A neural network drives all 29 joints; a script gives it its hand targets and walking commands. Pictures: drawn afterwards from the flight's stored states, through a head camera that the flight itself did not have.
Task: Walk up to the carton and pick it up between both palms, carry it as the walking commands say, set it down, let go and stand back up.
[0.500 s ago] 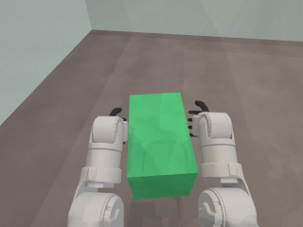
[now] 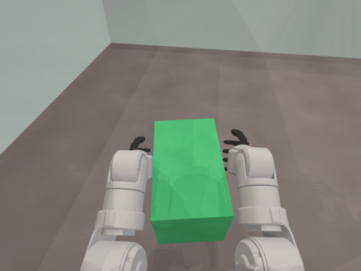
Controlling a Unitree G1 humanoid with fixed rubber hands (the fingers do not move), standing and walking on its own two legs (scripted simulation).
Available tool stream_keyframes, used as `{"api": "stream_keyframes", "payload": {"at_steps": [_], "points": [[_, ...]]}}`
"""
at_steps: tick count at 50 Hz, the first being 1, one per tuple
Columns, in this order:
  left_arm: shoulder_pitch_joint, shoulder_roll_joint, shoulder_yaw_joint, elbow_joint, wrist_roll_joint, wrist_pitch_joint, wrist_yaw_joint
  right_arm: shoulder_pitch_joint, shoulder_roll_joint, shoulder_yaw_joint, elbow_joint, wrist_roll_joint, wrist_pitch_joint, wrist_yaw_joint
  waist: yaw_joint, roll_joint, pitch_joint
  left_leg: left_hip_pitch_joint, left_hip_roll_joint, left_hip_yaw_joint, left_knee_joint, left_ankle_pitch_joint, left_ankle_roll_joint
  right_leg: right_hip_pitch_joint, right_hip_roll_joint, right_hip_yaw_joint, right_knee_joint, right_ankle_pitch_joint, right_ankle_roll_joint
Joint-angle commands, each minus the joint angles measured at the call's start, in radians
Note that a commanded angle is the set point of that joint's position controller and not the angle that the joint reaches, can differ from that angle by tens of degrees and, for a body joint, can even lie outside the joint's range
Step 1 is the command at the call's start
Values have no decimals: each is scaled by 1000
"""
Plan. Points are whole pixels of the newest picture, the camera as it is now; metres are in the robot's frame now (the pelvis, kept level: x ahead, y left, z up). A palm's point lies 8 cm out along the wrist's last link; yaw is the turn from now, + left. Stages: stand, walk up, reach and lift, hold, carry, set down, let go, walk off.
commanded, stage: carry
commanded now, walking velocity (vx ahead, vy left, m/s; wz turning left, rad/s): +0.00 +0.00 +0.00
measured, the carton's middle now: (187, 178) +0.36 +0.00 +0.01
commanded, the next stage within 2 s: none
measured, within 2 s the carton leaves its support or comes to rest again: neither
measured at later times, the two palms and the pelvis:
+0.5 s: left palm (133, 166) +0.33 +0.12 +0.10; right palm (240, 161) +0.34 -0.11 +0.11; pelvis +0.00 +0.00 +0.00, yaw +0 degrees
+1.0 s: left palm (133, 170) +0.32 +0.12 +0.10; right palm (240, 165) +0.33 -0.12 +0.10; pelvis +0.00 +0.00 +0.00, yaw +0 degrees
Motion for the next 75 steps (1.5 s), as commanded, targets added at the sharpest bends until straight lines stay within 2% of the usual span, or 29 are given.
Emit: {"api": "stream_keyframes", "payload": {"at_steps": [1, 75], "points": [[-782, -1035, -487, -131, -443, -83, -391, -584, 1086, 468, 12, 434, 5, 381, 0, -11, -385, 167, 84, -90, -60, 61, 39, 109, -109, 108, -97, 118, -30], [-555, -984, -577, -209, -419, -170, -390, -361, 1034, 560, -87, 397, -74, 383, -3, -7, -355, 128, 83, -91, -57, 42, 32, 99, -109, 101, -93, 102, -28]]}}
